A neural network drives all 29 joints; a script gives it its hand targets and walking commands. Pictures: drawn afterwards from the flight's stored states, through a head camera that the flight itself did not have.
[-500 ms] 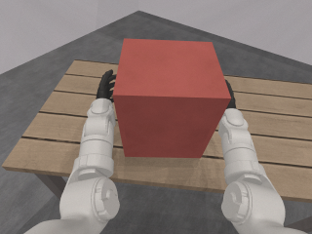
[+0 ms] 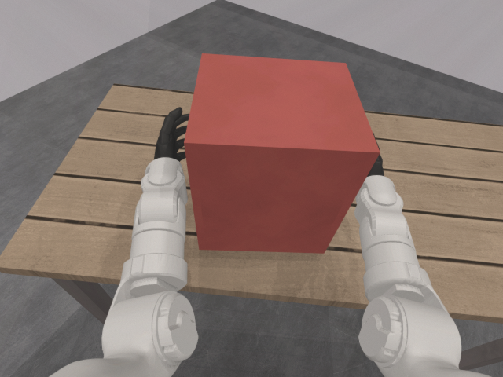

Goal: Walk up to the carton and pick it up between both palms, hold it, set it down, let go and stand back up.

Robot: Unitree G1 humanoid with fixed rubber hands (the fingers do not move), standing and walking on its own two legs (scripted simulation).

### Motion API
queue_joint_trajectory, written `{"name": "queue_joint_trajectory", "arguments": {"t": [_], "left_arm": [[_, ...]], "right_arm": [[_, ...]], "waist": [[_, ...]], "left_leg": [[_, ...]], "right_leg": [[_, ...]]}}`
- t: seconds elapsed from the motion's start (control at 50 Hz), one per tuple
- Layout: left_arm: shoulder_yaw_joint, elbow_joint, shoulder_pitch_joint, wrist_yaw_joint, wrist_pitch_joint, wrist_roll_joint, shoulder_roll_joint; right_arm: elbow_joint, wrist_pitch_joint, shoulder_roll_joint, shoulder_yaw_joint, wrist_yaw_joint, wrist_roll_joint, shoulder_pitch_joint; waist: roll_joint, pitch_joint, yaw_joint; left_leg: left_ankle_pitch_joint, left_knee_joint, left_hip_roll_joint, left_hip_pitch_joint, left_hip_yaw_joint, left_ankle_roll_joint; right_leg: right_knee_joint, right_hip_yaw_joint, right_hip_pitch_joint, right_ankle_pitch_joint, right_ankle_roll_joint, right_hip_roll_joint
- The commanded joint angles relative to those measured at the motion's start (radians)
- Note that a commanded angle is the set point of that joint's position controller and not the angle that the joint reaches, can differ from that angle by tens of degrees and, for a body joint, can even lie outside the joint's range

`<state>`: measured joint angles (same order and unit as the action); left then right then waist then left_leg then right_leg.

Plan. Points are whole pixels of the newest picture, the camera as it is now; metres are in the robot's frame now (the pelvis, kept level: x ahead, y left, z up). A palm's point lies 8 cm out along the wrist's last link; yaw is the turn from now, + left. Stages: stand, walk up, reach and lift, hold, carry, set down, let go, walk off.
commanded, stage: set down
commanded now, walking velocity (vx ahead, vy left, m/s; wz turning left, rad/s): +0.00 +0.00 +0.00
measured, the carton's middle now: (268, 161) +0.44 +0.01 +0.11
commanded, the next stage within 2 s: none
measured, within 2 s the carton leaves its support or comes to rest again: neither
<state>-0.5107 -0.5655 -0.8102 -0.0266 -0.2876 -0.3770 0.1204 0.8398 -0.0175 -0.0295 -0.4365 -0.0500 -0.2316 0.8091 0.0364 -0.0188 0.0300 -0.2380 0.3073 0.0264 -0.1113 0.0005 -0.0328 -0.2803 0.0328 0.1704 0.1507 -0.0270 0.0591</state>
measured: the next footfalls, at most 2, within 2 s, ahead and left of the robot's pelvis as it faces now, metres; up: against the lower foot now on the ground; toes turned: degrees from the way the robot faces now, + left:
none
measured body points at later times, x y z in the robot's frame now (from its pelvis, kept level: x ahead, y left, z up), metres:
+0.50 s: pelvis -0.02 -0.01 +0.00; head +0.04 +0.00 +0.44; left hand +0.41 +0.19 +0.08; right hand +0.45 -0.15 +0.10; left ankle -0.05 +0.09 -0.75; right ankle -0.01 -0.10 -0.75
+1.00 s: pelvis -0.04 -0.03 -0.01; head -0.02 -0.01 +0.44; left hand +0.37 +0.21 +0.09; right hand +0.41 -0.21 +0.11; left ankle -0.05 +0.09 -0.75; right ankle -0.01 -0.10 -0.75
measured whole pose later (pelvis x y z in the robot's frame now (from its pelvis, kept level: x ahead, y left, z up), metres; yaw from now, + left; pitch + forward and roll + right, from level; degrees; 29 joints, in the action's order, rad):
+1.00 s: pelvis -0.04 -0.03 -0.01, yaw +2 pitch +7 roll +0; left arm -0.10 -0.81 -0.75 -0.10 -0.21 0.16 -0.25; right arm 0.96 -0.13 -0.37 0.08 0.02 0.41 0.81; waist 0.05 0.09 0.04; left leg -0.20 0.41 0.00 -0.33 0.04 0.01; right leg -0.33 -0.02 0.36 0.10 -0.07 0.08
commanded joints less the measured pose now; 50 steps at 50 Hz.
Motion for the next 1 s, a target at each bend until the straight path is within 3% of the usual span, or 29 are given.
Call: {"name": "queue_joint_trajectory", "arguments": {"t": [0.0,0.02,0.06,0.12,0.16,0.2,0.22,0.24,0.26,0.32,0.36,0.4,0.46,0.52,0.54,0.6,0.66,0.68,0.7,0.72,0.74,0.8,0.86,0.88,0.98], "left_arm": [[0.164,-0.025,-0.310,0.063,0.003,-0.013,0.245],[0.174,-0.013,-0.317,0.055,0.010,0.002,0.217],[0.143,-0.013,-0.299,0.042,0.013,0.003,0.151],[0.133,-0.028,-0.311,0.019,0.027,0.039,0.067],[0.125,-0.050,-0.332,0.002,0.044,0.056,0.022],[0.154,-0.026,-0.354,-0.051,0.073,0.129,-0.150],[0.154,-0.013,-0.373,-0.070,0.076,0.145,-0.153],[0.186,0.000,-0.414,-0.095,0.078,0.185,-0.183],[0.173,-0.020,-0.429,-0.114,0.077,0.201,-0.236],[0.232,-0.040,-0.503,-0.146,0.105,0.292,-0.263],[0.268,-0.011,-0.543,-0.172,0.131,0.345,-0.296],[0.284,-0.009,-0.564,-0.183,0.151,0.374,-0.327],[0.284,-0.044,-0.551,-0.181,0.162,0.403,-0.386],[0.288,-0.152,-0.522,-0.159,0.146,0.409,-0.410],[0.288,-0.189,-0.514,-0.150,0.137,0.417,-0.423],[0.322,-0.275,-0.512,-0.119,0.120,0.467,-0.433],[0.355,-0.272,-0.525,-0.102,0.122,0.509,-0.452],[0.375,-0.273,-0.512,-0.095,0.123,0.523,-0.449],[0.387,-0.237,-0.503,-0.094,0.135,0.538,-0.465],[0.406,-0.183,-0.427,-0.087,0.118,0.540,-0.445],[0.401,-0.158,-0.441,-0.082,0.123,0.546,-0.457],[0.399,-0.135,-0.392,-0.069,0.128,0.549,-0.482],[0.380,-0.075,-0.405,-0.067,0.127,0.531,-0.512],[0.390,-0.057,-0.401,-0.069,0.126,0.532,-0.515],[0.383,0.170,-0.289,-0.084,0.094,0.528,-0.529]], "right_arm": [[-0.063,0.033,0.321,0.179,-0.124,-0.038,0.458],[-0.051,0.036,0.275,0.171,-0.118,-0.026,0.436],[-0.060,0.033,0.229,0.195,-0.105,0.000,0.429],[-0.036,0.027,0.126,0.192,-0.079,0.032,0.419],[-0.043,0.027,0.095,0.210,-0.061,0.057,0.435],[-0.026,0.029,-0.094,0.235,-0.013,0.145,0.425],[-0.031,0.025,-0.096,0.260,0.004,0.178,0.448],[-0.015,0.013,-0.140,0.274,0.024,0.218,0.462],[-0.014,0.004,-0.187,0.302,0.037,0.264,0.479],[0.006,-0.008,-0.231,0.343,0.065,0.349,0.537],[0.007,-0.004,-0.285,0.361,0.079,0.406,0.563],[-0.012,0.001,-0.307,0.364,0.094,0.424,0.575],[-0.040,-0.008,-0.349,0.390,0.112,0.470,0.595],[0.011,-0.034,-0.387,0.388,0.117,0.482,0.580],[0.006,-0.048,-0.403,0.396,0.118,0.487,0.599],[0.033,-0.070,-0.438,0.420,0.120,0.522,0.597],[0.022,-0.080,-0.459,0.432,0.116,0.539,0.611],[0.039,-0.083,-0.460,0.434,0.113,0.543,0.588],[0.018,-0.080,-0.467,0.442,0.109,0.557,0.574],[0.024,-0.081,-0.473,0.445,0.107,0.568,0.507],[-0.008,-0.074,-0.471,0.464,0.104,0.585,0.520],[0.025,-0.072,-0.482,0.484,0.085,0.621,0.452],[0.005,-0.073,-0.500,0.489,0.066,0.651,0.453],[-0.021,-0.071,-0.502,0.484,0.063,0.647,0.452],[-0.167,-0.060,-0.508,0.449,0.048,0.650,0.317]], "waist": [[-0.024,0.387,0.050],[-0.031,0.404,0.039],[-0.017,0.399,0.069],[-0.010,0.407,0.058],[0.009,0.383,0.071],[-0.004,0.459,0.055],[-0.004,0.455,0.066],[-0.024,0.499,0.046],[-0.027,0.522,0.069],[-0.039,0.610,0.066],[-0.073,0.715,0.064],[-0.080,0.811,0.058],[-0.068,0.895,0.070],[-0.056,0.820,0.060],[-0.023,0.775,0.068],[0.005,0.667,0.045],[0.039,0.606,0.032],[0.053,0.590,0.013],[0.061,0.614,0.012],[0.041,0.621,-0.012],[0.042,0.631,0.010],[0.019,0.604,0.016],[-0.041,0.576,0.038],[-0.044,0.574,0.032],[-0.103,0.629,0.005]], "left_leg": [[0.460,-0.010,-0.037,-0.027,-0.087,0.051],[0.481,-0.002,-0.039,-0.021,-0.088,0.056],[0.480,0.006,-0.036,-0.028,-0.090,0.049],[0.461,0.001,-0.038,-0.067,-0.086,0.047],[0.408,-0.011,-0.036,-0.119,-0.087,0.042],[0.424,0.007,-0.040,-0.141,-0.088,0.053],[0.435,0.017,-0.041,-0.143,-0.085,0.054],[0.455,0.030,-0.045,-0.129,-0.073,0.065],[0.461,0.041,-0.042,-0.135,-0.078,0.067],[0.438,0.057,-0.046,-0.164,-0.065,0.082],[0.490,0.082,-0.053,-0.169,-0.056,0.102],[0.505,0.098,-0.052,-0.173,-0.051,0.111],[0.500,0.119,-0.039,-0.228,-0.050,0.108],[0.426,0.096,-0.032,-0.285,-0.041,0.102],[0.380,0.080,-0.034,-0.300,-0.039,0.090],[0.306,0.064,-0.033,-0.334,-0.035,0.085],[0.260,0.055,-0.035,-0.335,-0.023,0.072],[0.253,0.052,-0.034,-0.328,-0.023,0.068],[0.248,0.051,-0.038,-0.325,-0.016,0.067],[0.298,0.055,-0.039,-0.287,-0.007,0.072],[0.325,0.065,-0.036,-0.286,-0.007,0.070],[0.324,0.057,-0.036,-0.286,0.005,0.068],[0.285,0.050,-0.028,-0.303,0.010,0.073],[0.260,0.046,-0.029,-0.310,0.012,0.071],[0.271,0.055,-0.014,-0.265,0.020,0.074]], "right_leg": [[-0.072,-0.109,-0.333,-0.427,0.042,-0.055],[-0.073,-0.107,-0.324,-0.441,0.042,-0.053],[-0.077,-0.097,-0.328,-0.451,0.045,-0.056],[-0.092,-0.081,-0.349,-0.466,0.045,-0.059],[-0.092,-0.066,-0.381,-0.473,0.046,-0.065],[-0.110,-0.056,-0.368,-0.493,0.041,-0.063],[-0.105,-0.050,-0.352,-0.490,0.040,-0.057],[-0.107,-0.049,-0.325,-0.481,0.034,-0.047],[-0.108,-0.033,-0.320,-0.505,0.030,-0.044],[-0.123,-0.019,-0.299,-0.536,0.020,-0.037],[-0.146,-0.016,-0.283,-0.568,0.007,-0.031],[-0.146,-0.011,-0.285,-0.590,-0.006,-0.027],[-0.169,0.012,-0.345,-0.673,-0.004,-0.036],[-0.160,0.014,-0.369,-0.612,-0.003,-0.042],[-0.154,0.014,-0.372,-0.582,0.007,-0.044],[-0.139,0.016,-0.359,-0.492,0.009,-0.045],[-0.124,0.016,-0.327,-0.428,0.010,-0.041],[-0.118,0.015,-0.315,-0.403,0.013,-0.041],[-0.123,0.017,-0.317,-0.389,0.013,-0.042],[-0.122,0.017,-0.329,-0.443,0.012,-0.043],[-0.129,0.013,-0.330,-0.471,0.011,-0.038],[-0.125,0.021,-0.322,-0.428,0.010,-0.044],[-0.114,0.026,-0.303,-0.323,0.003,-0.052],[-0.110,0.028,-0.296,-0.269,0.004,-0.051],[-0.101,0.043,-0.320,-0.257,0.007,-0.061]]}}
